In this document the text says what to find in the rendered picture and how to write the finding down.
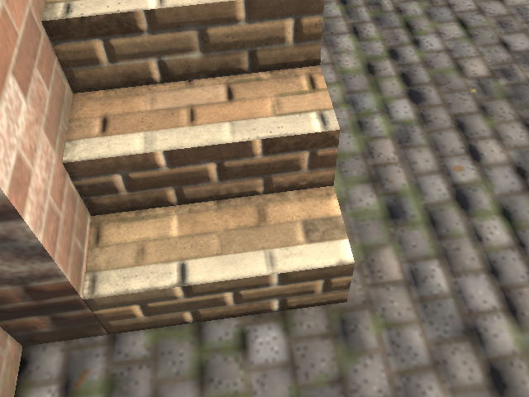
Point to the stairs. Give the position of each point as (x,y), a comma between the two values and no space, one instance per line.
(203,142)

